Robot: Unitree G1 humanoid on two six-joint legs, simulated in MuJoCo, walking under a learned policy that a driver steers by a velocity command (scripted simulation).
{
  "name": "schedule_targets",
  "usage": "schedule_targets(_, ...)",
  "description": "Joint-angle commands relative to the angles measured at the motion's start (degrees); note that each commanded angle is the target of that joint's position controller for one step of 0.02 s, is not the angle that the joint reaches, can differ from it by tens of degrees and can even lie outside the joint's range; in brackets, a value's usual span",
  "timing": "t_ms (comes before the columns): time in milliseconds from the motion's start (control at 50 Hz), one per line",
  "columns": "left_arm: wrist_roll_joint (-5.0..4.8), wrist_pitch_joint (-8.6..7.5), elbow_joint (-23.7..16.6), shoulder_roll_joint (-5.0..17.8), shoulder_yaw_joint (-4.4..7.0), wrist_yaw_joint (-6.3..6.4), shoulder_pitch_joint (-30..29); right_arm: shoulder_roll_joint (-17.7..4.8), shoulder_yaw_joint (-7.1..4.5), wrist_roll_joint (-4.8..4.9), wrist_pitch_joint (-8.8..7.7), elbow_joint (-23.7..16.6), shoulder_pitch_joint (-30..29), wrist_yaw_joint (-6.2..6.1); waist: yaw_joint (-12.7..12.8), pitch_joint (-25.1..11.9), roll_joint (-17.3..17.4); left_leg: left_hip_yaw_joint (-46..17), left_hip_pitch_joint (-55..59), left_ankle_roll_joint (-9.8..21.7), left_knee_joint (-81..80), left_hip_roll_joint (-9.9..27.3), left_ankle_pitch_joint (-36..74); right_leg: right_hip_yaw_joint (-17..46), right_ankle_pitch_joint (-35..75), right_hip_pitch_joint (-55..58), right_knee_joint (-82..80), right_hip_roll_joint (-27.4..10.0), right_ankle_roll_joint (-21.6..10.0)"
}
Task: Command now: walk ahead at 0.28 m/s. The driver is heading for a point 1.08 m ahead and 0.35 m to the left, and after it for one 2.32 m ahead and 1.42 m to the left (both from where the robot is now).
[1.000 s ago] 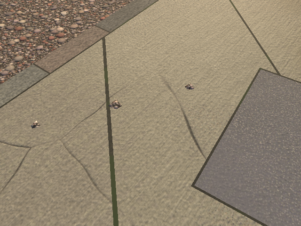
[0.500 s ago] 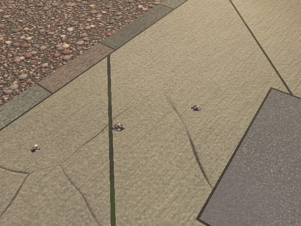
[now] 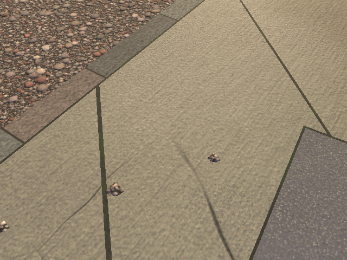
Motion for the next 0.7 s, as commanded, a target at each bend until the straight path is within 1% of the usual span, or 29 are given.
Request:
schedule_targets(20,0.96,0.52,-1.08,0.99,0.24,0.44,5.73,-7.04,-0.76,-0.13,-0.73,-3.47,-4.43,-1.17,4.22,-0.78,5.01,-4.19,-8.69,8.60,-5.84,13.18,33.55,-2.08,8.92,8.36,-11.55,-0.03,1.71)
schedule_targets(60,0.79,0.65,-2.00,0.20,-0.20,0.19,0.79,-8.31,-0.91,0.37,-0.06,-2.63,-1.85,-1.79,1.91,-2.14,5.27,-3.38,-6.19,7.42,-4.52,12.71,31.59,-3.05,14.34,10.70,-20.46,1.53,1.87)
schedule_targets(100,0.50,1.05,-2.57,1.11,-0.13,-0.04,-1.95,-9.27,-1.07,0.76,0.66,-1.58,-0.04,-2.05,0.62,-2.96,5.75,-4.82,-2.83,7.29,-3.26,14.21,27.74,-2.49,15.82,12.00,-25.25,2.38,2.06)
schedule_targets(120,0.47,1.22,-2.90,1.80,0.00,-0.13,-2.95,-9.14,-1.05,0.94,1.01,-1.17,0.16,-2.14,0.41,-2.94,6.07,-5.75,-1.21,7.13,-2.21,15.03,26.36,-1.96,15.13,12.24,-27.16,2.57,1.85)
schedule_targets(160,0.82,1.12,-3.46,3.15,0.38,-0.37,-3.90,-8.72,-1.03,1.39,1.58,-0.62,-0.43,-2.32,0.79,-3.07,6.51,-7.68,1.53,6.26,1.39,16.17,24.49,-1.51,12.17,13.32,-31.10,3.19,0.63)
schedule_targets(180,1.14,0.87,-2.94,3.59,0.68,-0.45,-2.36,-8.34,-0.96,1.86,1.84,-0.57,-1.44,-2.46,2.10,-3.70,5.96,-8.04,2.24,5.12,4.22,15.55,21.83,-1.94,13.61,16.17,-35.33,3.81,-0.25)
schedule_targets(200,1.55,0.65,-1.66,4.91,1.32,-0.31,0.21,-7.40,-0.71,2.05,1.97,-0.38,-0.87,-2.57,2.81,-4.81,4.54,-8.01,2.61,3.41,8.05,13.26,18.53,-2.37,18.06,20.77,-39.94,4.33,-1.25)
schedule_targets(220,2.00,0.47,-0.91,8.32,2.22,0.08,3.30,-6.40,-0.37,1.12,1.69,-0.19,1.79,-2.71,2.45,-7.65,1.12,-6.27,-0.02,0.91,13.86,9.69,12.73,1.91,38.40,28.77,-39.27,-0.46,-2.99)
schedule_targets(240,1.91,1.10,-0.53,10.36,2.49,0.31,4.73,-1.86,0.86,-0.04,1.17,1.62,10.01,-2.35,-1.02,-13.03,-7.78,-3.94,-10.53,-1.94,22.07,4.99,-9.20,9.15,52.11,43.03,-35.05,-8.71,-9.66)
schedule_targets(260,1.73,1.75,0.10,5.12,1.30,0.04,6.53,-0.57,1.52,0.56,1.76,2.66,10.94,-2.58,0.93,-16.27,-11.39,-3.55,-13.09,-4.07,28.73,4.03,-24.23,15.67,44.20,42.79,-38.07,-13.80,-14.92)
schedule_targets(280,1.63,1.85,0.17,2.47,0.49,-0.43,6.45,-4.08,0.74,1.43,2.95,1.63,6.22,-2.91,2.29,-13.73,-9.19,-4.98,-15.01,-4.99,33.32,4.76,-30.58,18.34,31.00,38.48,-41.82,-13.05,-15.12)
schedule_targets(300,1.69,1.89,-0.27,3.28,0.48,-0.59,3.81,-5.59,0.19,1.69,4.20,0.75,2.68,-3.38,2.11,-11.31,-6.30,-6.14,-16.41,-5.57,36.74,6.07,-30.08,18.47,20.77,34.52,-44.05,-12.13,-13.70)
schedule_targets(320,1.73,1.92,-1.13,4.23,0.53,-0.53,0.48,-5.99,-0.23,1.38,5.37,0.71,1.15,-3.80,1.38,-9.34,-4.17,-6.78,-15.86,-6.24,37.50,7.28,-28.01,17.26,13.66,29.75,-46.02,-11.43,-12.55)
schedule_targets(360,1.84,2.30,-2.23,5.34,0.81,-0.13,-5.45,-4.58,-0.30,1.08,6.71,1.22,1.09,-4.41,-0.85,-6.24,-4.30,-6.42,-10.84,-7.11,32.32,8.45,-22.99,12.76,4.64,20.64,-49.12,-8.11,-9.90)
schedule_targets(380,1.73,2.65,-1.63,5.85,1.12,-0.01,-4.88,-3.80,-0.19,1.06,6.68,2.24,2.43,-4.47,-0.92,-6.45,-4.90,-4.35,-8.01,-6.98,29.68,7.36,-20.50,10.59,-2.93,18.29,-50.74,-6.24,-9.37)
schedule_targets(400,1.16,3.00,-1.06,7.04,1.65,0.14,-3.78,-3.64,-0.26,1.08,6.45,2.90,3.14,-4.43,-0.73,-6.32,-6.06,-2.36,-6.43,-6.56,27.82,6.13,-18.29,9.86,-10.35,17.30,-52.14,-5.25,-9.19)
schedule_targets(420,0.42,3.27,-0.60,8.31,2.23,0.32,-2.82,-4.20,-0.52,1.12,6.16,3.23,3.30,-4.33,-0.58,-5.86,-7.12,-0.68,-5.84,-5.87,26.70,5.07,-16.80,10.16,-15.71,16.78,-53.37,-5.20,-9.29)
schedule_targets(440,-0.14,3.33,-0.34,8.59,2.52,0.49,-2.31,-4.64,-0.75,1.13,5.86,3.46,3.28,-4.24,-0.63,-5.26,-7.42,-0.02,-5.19,-4.88,25.31,4.84,-16.07,10.80,-19.24,16.21,-54.34,-5.65,-9.36)
schedule_targets(480,-0.99,3.19,-0.30,7.84,2.75,0.63,-3.16,-3.55,-0.71,0.91,5.12,4.15,3.74,-4.02,-1.75,-3.79,-6.42,0.79,-1.66,-2.38,18.78,4.80,-13.40,10.38,-22.47,13.93,-54.83,-5.56,-8.67)
schedule_targets(520,-1.51,3.09,-0.53,6.30,2.75,0.60,-4.63,-2.63,-0.66,0.34,4.48,5.41,5.91,-3.79,-3.36,-2.09,-4.12,0.48,2.72,0.60,11.05,4.88,-13.02,7.67,-23.13,10.94,-52.05,-3.12,-6.39)
schedule_targets(540,-1.47,2.93,-1.51,4.19,2.34,0.43,-6.82,-3.91,-0.91,0.01,4.10,6.27,8.96,-3.78,-4.43,-1.08,0.59,-5.78,5.09,2.99,5.00,9.40,-18.06,4.37,-20.55,7.22,-44.81,-0.19,-4.42)
schedule_targets(560,-1.36,2.48,-3.12,0.66,1.61,0.11,-9.70,-7.71,-1.81,0.47,3.68,7.20,14.00,-3.99,-5.69,-0.88,10.74,-19.86,9.96,6.81,-4.19,19.11,-28.96,-3.74,-15.52,-1.65,-28.58,6.00,-1.41)
schedule_targets(580,-1.70,1.43,-4.69,1.08,1.56,-0.17,-10.99,-14.18,-3.53,0.41,3.09,6.63,12.23,-3.80,-5.13,4.90,20.00,-36.55,6.73,11.64,-12.66,28.62,-38.99,-4.75,-12.80,-10.07,-19.45,7.93,-1.78)
schedule_targets(600,-1.79,0.62,-4.00,4.11,2.37,-0.42,-10.17,-11.13,-2.82,-0.11,1.74,5.03,8.07,-4.12,-2.70,7.18,14.89,-35.97,6.21,10.89,-12.42,28.15,-34.86,-0.27,-8.61,-12.13,-13.35,4.67,-2.43)
schedule_targets(620,-1.37,0.35,-2.63,5.07,2.76,-0.84,-7.65,-8.27,-2.26,0.32,0.77,4.30,5.84,-4.04,-0.75,6.17,11.99,-30.46,8.71,8.40,-11.10,25.32,-27.69,0.61,-4.14,-13.48,-11.76,4.00,-2.57)
schedule_targets(640,-0.63,0.27,-1.48,5.04,2.98,-0.93,-6.31,-7.27,-2.12,1.10,0.36,3.73,5.23,-3.64,-0.20,4.23,9.88,-25.74,10.88,6.38,-10.38,23.02,-22.02,-0.20,-1.89,-12.94,-11.48,3.26,-2.33)
schedule_targets(660,-0.26,0.11,-1.29,4.76,3.01,-1.00,-6.87,-6.71,-2.02,1.64,0.25,3.53,5.54,-3.37,-0.39,3.78,8.45,-22.48,11.99,5.30,-10.38,22.09,-17.04,-0.62,0.79,-12.75,-12.17,2.45,-1.83)
schedule_targets(680,-0.09,0.07,-1.21,3.78,2.89,-1.17,-7.86,-5.60,-1.70,1.58,0.26,3.68,6.67,-3.26,-0.76,2.88,7.69,-19.02,11.81,4.61,-10.32,20.63,-12.21,-1.69,3.56,-10.93,-12.90,2.25,-1.25)
schedule_targets(700,-0.24,0.10,-1.32,2.54,2.59,-1.38,-8.74,-5.23,-1.56,1.38,0.39,3.91,7.86,-3.22,-1.08,2.50,8.07,-16.25,11.13,4.30,-10.27,19.40,-8.81,-2.87,5.60,-9.00,-14.65,2.42,-0.65)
